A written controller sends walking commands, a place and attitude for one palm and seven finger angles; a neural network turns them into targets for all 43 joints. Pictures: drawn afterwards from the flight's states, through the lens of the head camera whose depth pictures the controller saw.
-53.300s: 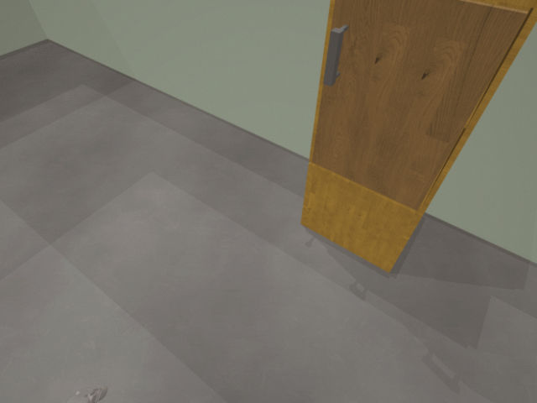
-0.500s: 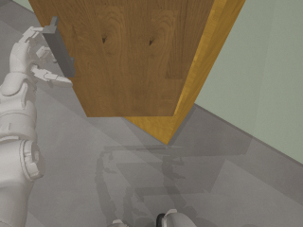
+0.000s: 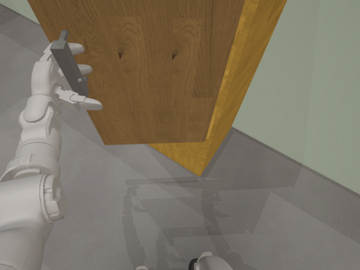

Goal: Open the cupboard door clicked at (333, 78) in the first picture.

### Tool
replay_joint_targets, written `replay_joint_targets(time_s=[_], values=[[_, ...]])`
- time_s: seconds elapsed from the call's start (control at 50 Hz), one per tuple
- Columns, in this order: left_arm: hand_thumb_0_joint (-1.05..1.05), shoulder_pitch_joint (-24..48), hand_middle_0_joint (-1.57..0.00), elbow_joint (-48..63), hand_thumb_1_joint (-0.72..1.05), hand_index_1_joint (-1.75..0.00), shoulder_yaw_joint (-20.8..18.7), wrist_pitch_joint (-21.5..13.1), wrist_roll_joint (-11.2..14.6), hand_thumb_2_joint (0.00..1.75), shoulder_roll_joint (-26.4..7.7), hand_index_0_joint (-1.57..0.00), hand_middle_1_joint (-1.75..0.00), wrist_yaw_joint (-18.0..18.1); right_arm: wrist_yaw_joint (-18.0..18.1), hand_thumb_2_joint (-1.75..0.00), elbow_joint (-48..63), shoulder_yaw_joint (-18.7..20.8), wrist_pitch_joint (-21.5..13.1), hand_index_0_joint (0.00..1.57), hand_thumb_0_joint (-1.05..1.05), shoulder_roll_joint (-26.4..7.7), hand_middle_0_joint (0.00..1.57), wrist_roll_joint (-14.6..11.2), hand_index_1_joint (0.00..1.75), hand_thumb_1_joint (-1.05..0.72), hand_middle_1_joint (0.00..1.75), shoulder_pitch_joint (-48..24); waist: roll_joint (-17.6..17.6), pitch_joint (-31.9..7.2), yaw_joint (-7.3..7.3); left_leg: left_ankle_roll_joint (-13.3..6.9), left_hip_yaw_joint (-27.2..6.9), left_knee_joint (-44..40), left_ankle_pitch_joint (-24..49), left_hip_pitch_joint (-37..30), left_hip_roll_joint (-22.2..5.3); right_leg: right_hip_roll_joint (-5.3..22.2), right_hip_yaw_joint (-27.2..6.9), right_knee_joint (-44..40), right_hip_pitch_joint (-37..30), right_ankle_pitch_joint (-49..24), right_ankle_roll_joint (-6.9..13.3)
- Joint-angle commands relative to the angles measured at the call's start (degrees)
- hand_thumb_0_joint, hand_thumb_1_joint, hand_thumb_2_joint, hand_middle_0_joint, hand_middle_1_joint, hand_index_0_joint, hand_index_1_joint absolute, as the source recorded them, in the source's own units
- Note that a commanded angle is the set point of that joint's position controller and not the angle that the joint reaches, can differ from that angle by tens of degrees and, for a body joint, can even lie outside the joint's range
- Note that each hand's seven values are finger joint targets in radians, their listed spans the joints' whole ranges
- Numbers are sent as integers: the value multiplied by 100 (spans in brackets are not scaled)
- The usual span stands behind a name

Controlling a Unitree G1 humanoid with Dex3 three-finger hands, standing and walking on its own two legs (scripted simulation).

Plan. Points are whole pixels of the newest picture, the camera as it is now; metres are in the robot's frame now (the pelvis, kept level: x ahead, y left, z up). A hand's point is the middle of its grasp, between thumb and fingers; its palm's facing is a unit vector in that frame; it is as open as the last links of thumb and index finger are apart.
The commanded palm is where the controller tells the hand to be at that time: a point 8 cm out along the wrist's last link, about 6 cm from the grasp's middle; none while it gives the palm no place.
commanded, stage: slide the fingers in behind the handle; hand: left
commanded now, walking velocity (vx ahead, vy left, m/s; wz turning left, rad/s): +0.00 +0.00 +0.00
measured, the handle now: (74, 65) +0.55 +0.20 +0.11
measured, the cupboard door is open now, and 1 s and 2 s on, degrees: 37 37 58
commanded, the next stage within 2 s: close the thumb around the handle in 0.44 s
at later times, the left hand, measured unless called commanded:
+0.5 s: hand (80, 81) +0.50 +0.18 +0.12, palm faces -0.01 -1.00 +0.00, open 14.0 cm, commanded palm +0.47 +0.22 +0.11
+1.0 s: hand (81, 79) +0.50 +0.18 +0.11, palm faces -0.01 -1.00 +0.00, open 8.3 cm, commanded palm +0.48 +0.23 +0.11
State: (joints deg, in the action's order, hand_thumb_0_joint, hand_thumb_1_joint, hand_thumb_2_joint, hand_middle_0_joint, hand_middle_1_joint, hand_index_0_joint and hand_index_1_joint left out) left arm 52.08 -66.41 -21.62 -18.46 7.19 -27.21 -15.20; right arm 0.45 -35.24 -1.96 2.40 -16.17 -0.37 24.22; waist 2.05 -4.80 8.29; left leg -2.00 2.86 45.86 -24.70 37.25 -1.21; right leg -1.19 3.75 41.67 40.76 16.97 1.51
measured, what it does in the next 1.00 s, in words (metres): stands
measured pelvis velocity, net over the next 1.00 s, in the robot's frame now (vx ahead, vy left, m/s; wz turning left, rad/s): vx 0.00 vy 0.00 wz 0.01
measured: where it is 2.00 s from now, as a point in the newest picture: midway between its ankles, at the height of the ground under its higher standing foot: outside the picture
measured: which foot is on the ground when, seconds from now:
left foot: down 0.00-1.00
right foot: down 0.00-1.00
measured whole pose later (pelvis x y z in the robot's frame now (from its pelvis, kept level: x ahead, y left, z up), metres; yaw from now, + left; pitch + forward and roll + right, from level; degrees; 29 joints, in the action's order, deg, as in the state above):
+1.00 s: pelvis +0.00 +0.00 +0.00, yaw +1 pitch +17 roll -2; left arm 56.2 -70.1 -20.1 -18.4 6.9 -28.0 -14.6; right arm 0.7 -36.6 -2.2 0.8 -16.6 0.1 24.4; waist 2.1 -4.4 8.7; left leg -2.2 2.0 47.0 -24.6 39.6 -0.7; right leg -0.7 4.4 42.5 42.6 17.0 1.4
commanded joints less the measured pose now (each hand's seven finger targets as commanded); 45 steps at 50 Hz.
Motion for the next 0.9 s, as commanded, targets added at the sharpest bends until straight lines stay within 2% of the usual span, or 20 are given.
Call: replay_joint_targets(time_s=[0.0,0.06,0.1,0.14,0.18,0.2,0.26,0.32,0.4,0.46,0.5,0.52,0.56,0.6,0.66,0.7,0.72,0.82,0.84,0.88], values=[[0,2641,-30,1307,-50,-120,-144,-400,59,30,-1464,-30,-120,-44,101,-90,318,347,-135,20,0,-949,20,-24,30,-90,30,759,387,-2523,2,26,-358,-455,2276,-937,89,-67,-318,-185,-1796,-2106,-1],[0,2546,-30,1235,-50,-120,-40,-401,59,30,-1339,-30,-120,-67,104,-90,316,350,-143,20,0,-948,20,-34,30,-90,30,748,122,-2370,29,21,-374,-473,2207,-885,76,-77,-292,-214,-1752,-2033,-5],[0,2692,-30,1233,-50,-120,61,-431,88,30,-1222,-30,-120,-84,111,-90,275,343,-167,20,0,-941,20,-39,30,-90,30,736,355,-2324,62,32,-383,-481,2144,-981,82,-69,-297,-236,-1603,-1918,-3],[0,2703,-30,1136,-50,-120,-7,-415,80,30,-1338,-30,-120,-58,125,-90,263,337,-176,20,0,-971,20,-41,30,-90,30,739,186,-2263,72,21,-397,-500,1973,-863,87,-69,-304,-248,-1604,-1785,-4],[0,2964,-30,1200,-50,-120,189,-428,85,30,-1134,-30,-120,-57,132,-90,249,326,-211,20,0,-962,20,-37,30,-90,30,758,313,-2248,168,20,-436,-506,1975,-961,90,-65,-279,-240,-1471,-1707,4],[0,2919,-30,1079,-50,-120,12,-421,50,30,-1334,-30,-120,-29,142,-90,196,341,-215,20,0,-982,20,-26,30,-90,30,787,215,-2330,119,27,-448,-487,1967,-955,78,-64,-286,-236,-1490,-1694,-5],[0,2990,-30,901,-50,-120,197,-363,33,30,-1157,-30,-120,-49,138,-90,192,314,-244,20,0,-979,20,-36,30,-90,30,786,207,-2150,206,28,-441,-493,1811,-818,89,-59,-293,-253,-1389,-1582,-13],[0,3099,-30,1047,-50,-120,62,-430,46,30,-1295,-30,-120,-22,137,-90,180,329,-277,20,0,-994,20,-14,30,-90,30,817,294,-2503,161,42,-486,-434,1994,-1020,87,-63,-300,-207,-1404,-1653,-11],[0,3154,-30,973,-50,-120,145,-441,51,30,-1221,-30,-120,-50,130,-90,161,320,-281,20,0,-993,20,-13,30,-90,30,833,285,-2368,213,45,-509,-427,2038,-987,76,-70,-276,-196,-1315,-1663,-12],[0,2955,-30,983,-50,-120,-14,-425,32,30,-1393,-30,-120,-39,120,-90,188,327,-271,20,0,-1001,20,-8,30,-90,30,844,379,-2503,103,66,-495,-423,2158,-1015,75,-69,-277,-170,-1409,-1750,5],[0,3097,-30,1131,-50,-120,164,-453,45,30,-1168,-30,-120,-38,110,-90,184,333,-270,20,0,-972,20,-4,30,-90,30,840,502,-2559,170,80,-528,-388,2342,-1207,58,-78,-250,-152,-1265,-1796,-2],[0,3099,-30,1103,-50,-120,110,-445,51,30,-1209,-30,-120,-17,104,-90,166,337,-265,20,0,-987,20,6,30,-90,30,882,347,-2543,165,81,-551,-388,2369,-1187,43,-90,-236,-150,-1277,-1809,-5],[0,2969,-31,962,-39,-121,87,-394,71,35,-1219,-31,-121,-8,103,-90,178,332,-251,20,0,-1001,20,-8,30,-90,30,869,106,-2353,176,52,-510,-425,2150,-979,53,-93,-248,-198,-1349,-1738,-15],[0,3095,-32,1053,-28,-122,77,-424,32,40,-1249,-32,-122,6,111,-90,173,332,-253,20,0,-994,20,3,30,-90,30,864,459,-2441,145,77,-523,-415,2270,-1104,66,-80,-246,-162,-1288,-1759,6],[0,3011,-33,962,-11,-124,89,-388,23,47,-1223,-33,-124,18,117,-90,152,340,-246,20,0,-997,20,6,30,-90,30,890,194,-2394,186,63,-519,-407,2225,-1039,53,-87,-242,-184,-1292,-1751,-14],[0,3082,-34,950,0,-125,126,-404,32,52,-1165,-34,-125,23,112,-90,145,330,-251,20,0,-987,20,9,30,-90,30,894,411,-2372,181,84,-547,-405,2295,-1133,48,-87,-227,-168,-1184,-1715,0],[0,3124,-34,893,6,-126,150,-382,10,54,-1175,-34,-126,32,114,-90,124,330,-246,20,0,-1002,20,7,30,-90,30,908,254,-2297,228,80,-568,-407,2217,-1096,42,-89,-217,-175,-1126,-1654,-7],[0,3227,-36,884,34,-129,105,-383,-17,66,-1265,-36,-129,48,119,-90,98,340,-260,20,0,-1018,20,21,30,-90,30,955,234,-2407,258,70,-575,-384,2177,-1063,48,-81,-236,-169,-1158,-1642,-16],[0,3129,-36,898,40,-130,133,-377,-34,68,-1231,-36,-130,38,112,-90,139,333,-256,20,0,-1010,20,16,30,-90,30,936,378,-2444,198,82,-572,-385,2231,-1090,54,-80,-233,-147,-1146,-1650,0],[0,3238,-37,948,51,-131,276,-386,7,73,-1030,-37,-131,9,107,-90,146,329,-262,20,0,-981,20,20,30,-90,30,945,445,-2441,262,73,-562,-349,2363,-1159,65,-85,-218,-142,-1134,-1742,10]])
